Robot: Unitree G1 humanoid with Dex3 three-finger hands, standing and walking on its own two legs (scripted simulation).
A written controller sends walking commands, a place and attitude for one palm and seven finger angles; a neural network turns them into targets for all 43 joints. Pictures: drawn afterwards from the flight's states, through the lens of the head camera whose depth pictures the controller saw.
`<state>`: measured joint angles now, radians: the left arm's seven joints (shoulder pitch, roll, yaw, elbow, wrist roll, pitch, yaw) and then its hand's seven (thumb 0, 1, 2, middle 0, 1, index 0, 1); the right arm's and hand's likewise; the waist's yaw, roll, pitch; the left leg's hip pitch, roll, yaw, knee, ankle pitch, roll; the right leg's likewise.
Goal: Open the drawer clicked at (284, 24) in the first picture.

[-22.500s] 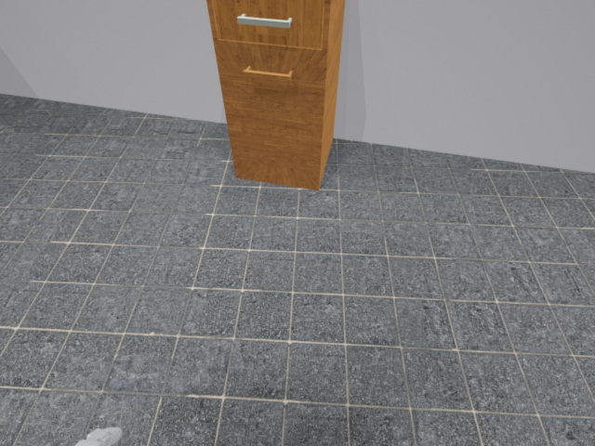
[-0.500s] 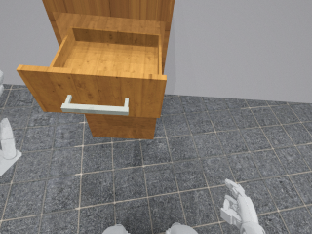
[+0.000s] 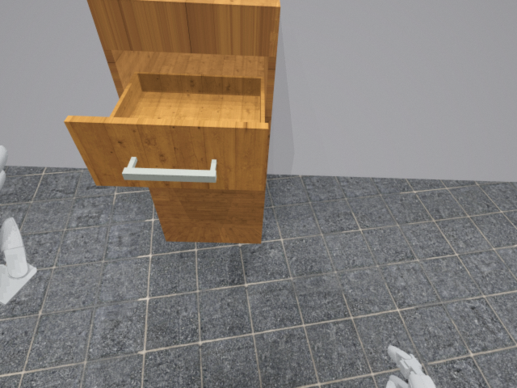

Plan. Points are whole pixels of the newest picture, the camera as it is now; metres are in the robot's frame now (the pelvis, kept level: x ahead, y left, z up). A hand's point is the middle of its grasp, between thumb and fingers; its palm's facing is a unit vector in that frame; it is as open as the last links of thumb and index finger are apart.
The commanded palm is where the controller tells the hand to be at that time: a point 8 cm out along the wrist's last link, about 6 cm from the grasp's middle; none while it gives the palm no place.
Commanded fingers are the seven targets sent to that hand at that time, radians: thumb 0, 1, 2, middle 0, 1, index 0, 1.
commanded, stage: stop stepping back and stand still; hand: left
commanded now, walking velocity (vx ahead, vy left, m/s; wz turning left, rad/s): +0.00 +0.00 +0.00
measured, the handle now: (172, 168) +0.52 +0.19 +0.02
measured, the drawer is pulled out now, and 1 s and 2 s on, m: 0.30 0.30 0.30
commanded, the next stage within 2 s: let the arm hang, fingers relaxed in 0.12 s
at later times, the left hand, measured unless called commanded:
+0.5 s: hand out of the picture +0.07 +0.18 -0.16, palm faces +0.04 -0.99 -0.17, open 7.2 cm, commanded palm none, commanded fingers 0.00 0.90 0.90 -0.20 -0.30 -0.20 -0.30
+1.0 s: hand out of the picture -0.03 +0.19 -0.16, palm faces +0.03 -0.98 -0.21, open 7.4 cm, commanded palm none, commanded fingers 0.00 0.90 0.90 -0.20 -0.30 -0.20 -0.30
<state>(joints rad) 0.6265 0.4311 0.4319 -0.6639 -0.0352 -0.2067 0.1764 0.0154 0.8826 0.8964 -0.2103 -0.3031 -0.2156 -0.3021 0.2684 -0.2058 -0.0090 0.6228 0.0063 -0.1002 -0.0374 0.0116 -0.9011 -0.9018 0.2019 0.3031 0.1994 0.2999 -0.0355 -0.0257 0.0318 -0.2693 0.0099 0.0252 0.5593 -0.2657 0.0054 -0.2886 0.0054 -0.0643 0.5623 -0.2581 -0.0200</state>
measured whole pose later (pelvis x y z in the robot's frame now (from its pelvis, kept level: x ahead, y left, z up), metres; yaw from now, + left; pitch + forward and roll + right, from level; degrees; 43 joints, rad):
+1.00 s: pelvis -0.01 +0.02 +0.01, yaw -1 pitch -3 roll +0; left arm 0.31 0.14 0.02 1.14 0.01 0.02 0.03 0.00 0.91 0.90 -0.20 -0.30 -0.20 -0.30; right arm 0.35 -0.10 -0.01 1.10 -0.02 0.02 -0.03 0.00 -0.91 -0.90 0.20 0.30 0.20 0.30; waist -0.01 0.03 0.06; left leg -0.21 -0.02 0.02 0.45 -0.20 0.03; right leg -0.22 0.00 -0.03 0.43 -0.16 -0.02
